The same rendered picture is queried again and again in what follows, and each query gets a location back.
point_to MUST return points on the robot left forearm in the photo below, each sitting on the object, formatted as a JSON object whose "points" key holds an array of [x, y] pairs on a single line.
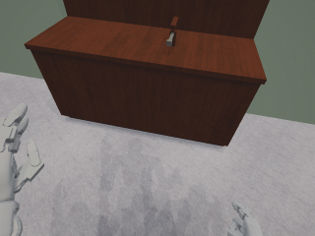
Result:
{"points": [[10, 224]]}

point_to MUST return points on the tap lever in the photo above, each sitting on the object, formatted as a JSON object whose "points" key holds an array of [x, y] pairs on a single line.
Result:
{"points": [[169, 41]]}

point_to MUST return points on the robot left hand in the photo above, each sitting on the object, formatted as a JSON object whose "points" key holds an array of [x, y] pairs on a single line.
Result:
{"points": [[11, 129]]}

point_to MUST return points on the counter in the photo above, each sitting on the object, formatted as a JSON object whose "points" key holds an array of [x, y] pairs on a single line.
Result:
{"points": [[107, 62]]}

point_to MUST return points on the robot right hand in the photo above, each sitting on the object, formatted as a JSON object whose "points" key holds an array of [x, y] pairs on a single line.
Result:
{"points": [[250, 225]]}

